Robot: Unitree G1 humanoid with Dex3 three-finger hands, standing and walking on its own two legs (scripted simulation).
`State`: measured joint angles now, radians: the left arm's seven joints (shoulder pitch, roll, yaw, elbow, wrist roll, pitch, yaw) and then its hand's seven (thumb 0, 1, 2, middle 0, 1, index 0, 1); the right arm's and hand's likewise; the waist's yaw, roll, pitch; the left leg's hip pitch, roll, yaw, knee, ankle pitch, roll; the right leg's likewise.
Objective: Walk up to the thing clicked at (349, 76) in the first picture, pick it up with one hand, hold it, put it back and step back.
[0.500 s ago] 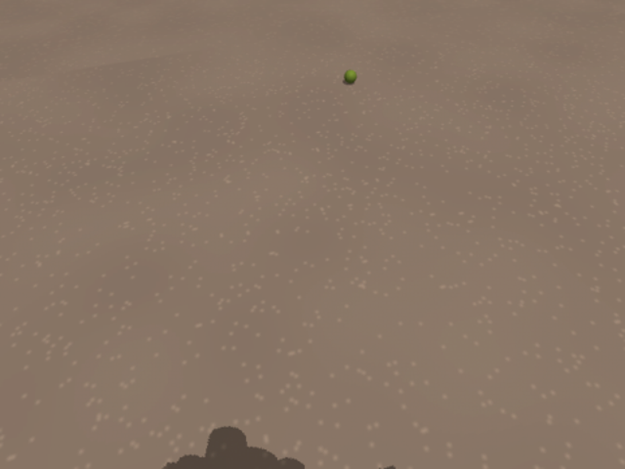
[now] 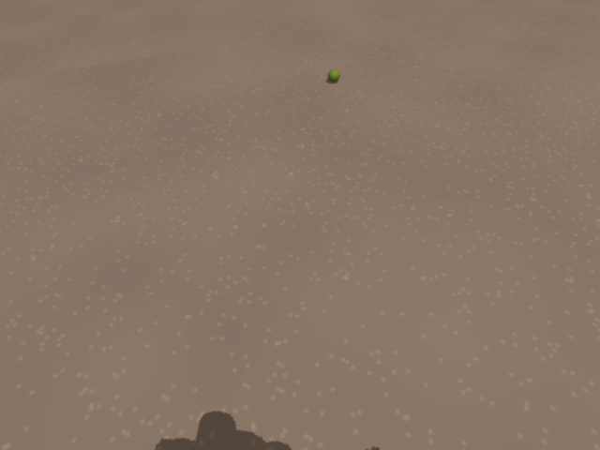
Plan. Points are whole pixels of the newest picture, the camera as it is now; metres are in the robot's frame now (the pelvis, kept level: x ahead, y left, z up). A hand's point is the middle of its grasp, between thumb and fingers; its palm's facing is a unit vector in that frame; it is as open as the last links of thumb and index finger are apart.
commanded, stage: stand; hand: left
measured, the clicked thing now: (333, 75) +2.38 -0.12 -0.74
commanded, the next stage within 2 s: walk up in 0.62 s
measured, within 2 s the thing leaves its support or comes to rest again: neither
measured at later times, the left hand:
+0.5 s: hand out of the picture +0.07 +0.25 -0.16, palm faces -0.03 -0.94 -0.34, open 7.4 cm
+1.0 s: hand (176, 405) +0.21 +0.22 -0.13, palm faces -0.07 -0.88 -0.46, open 7.4 cm
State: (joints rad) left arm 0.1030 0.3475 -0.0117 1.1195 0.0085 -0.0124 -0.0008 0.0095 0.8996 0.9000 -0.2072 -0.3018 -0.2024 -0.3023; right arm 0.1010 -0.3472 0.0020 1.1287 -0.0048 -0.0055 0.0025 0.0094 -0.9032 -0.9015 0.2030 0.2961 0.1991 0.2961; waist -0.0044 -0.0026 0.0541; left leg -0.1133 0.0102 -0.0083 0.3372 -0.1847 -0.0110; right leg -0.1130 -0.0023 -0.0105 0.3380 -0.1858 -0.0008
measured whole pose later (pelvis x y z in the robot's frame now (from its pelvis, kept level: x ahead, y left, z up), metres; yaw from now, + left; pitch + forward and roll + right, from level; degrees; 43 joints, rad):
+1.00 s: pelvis +0.09 -0.09 -0.03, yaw -6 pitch -2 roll -1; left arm 0.21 0.49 0.11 1.01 0.04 -0.06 -0.10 0.01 0.90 0.90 -0.20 -0.30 -0.20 -0.30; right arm 0.22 -0.49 -0.12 1.04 -0.05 -0.02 0.06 0.01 -0.90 -0.90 0.20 0.30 0.20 0.30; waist 0.00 0.07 -0.03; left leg -0.12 0.15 0.02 0.72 -0.52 0.03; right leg -0.33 -0.06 -0.09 0.65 -0.26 0.01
